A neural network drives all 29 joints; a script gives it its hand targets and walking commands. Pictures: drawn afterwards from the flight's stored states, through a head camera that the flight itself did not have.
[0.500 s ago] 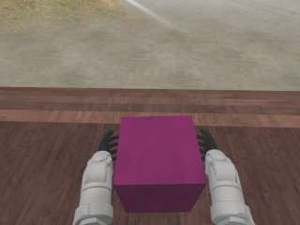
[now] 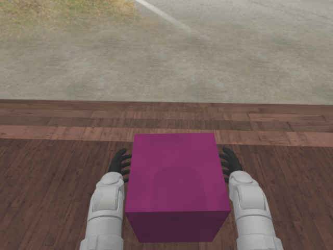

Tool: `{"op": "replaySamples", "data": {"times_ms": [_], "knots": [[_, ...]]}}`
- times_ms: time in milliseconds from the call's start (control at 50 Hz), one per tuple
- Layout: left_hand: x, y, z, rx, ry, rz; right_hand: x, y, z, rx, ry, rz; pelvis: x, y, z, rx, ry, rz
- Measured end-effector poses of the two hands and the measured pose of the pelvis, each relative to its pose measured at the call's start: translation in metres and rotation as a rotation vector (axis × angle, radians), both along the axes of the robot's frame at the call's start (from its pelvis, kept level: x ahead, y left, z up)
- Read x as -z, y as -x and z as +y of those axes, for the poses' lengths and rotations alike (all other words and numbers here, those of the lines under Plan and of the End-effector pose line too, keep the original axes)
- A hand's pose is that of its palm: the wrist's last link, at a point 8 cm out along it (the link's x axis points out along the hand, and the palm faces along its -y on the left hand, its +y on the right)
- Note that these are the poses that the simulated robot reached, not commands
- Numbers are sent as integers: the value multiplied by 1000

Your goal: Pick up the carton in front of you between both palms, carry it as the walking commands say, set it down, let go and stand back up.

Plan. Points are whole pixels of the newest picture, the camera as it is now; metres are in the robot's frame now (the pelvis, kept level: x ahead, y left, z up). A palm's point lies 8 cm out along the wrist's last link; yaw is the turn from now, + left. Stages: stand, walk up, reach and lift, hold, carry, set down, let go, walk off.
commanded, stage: reach and lift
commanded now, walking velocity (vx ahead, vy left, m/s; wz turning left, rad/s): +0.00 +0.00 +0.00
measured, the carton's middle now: (174, 190) +0.29 +0.00 -0.04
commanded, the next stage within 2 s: hold in 0.20 s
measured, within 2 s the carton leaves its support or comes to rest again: neither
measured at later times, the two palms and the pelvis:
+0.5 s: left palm (112, 179) +0.27 +0.15 +0.05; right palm (237, 178) +0.27 -0.15 +0.05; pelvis -0.01 +0.00 +0.00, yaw +0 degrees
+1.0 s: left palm (112, 177) +0.28 +0.15 +0.05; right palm (237, 175) +0.28 -0.15 +0.05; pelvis -0.01 +0.00 +0.00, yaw +0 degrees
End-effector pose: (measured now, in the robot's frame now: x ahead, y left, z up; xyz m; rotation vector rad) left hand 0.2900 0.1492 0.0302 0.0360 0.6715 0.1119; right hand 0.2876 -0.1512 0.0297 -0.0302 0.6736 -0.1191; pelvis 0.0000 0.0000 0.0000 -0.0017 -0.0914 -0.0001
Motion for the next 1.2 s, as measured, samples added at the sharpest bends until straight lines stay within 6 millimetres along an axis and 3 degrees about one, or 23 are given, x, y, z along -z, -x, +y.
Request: {"op": "replaySamples", "data": {"times_ms": [220,380,720,1200], "knots": [[-5,3,1,2,0,-4,-4,4,1,1,1,-4,0,0,2,1,0,-12],[-19,11,2,-6,2,-35,-19,10,3,-2,2,-35,-1,2,2,3,-1,-34],[-18,16,1,-22,23,-20,-18,15,1,12,-24,-20,1,16,0,2,-1,-52],[-17,11,1,-7,0,-11,-18,9,2,-5,3,-12,-1,4,0,2,-1,-45]]}}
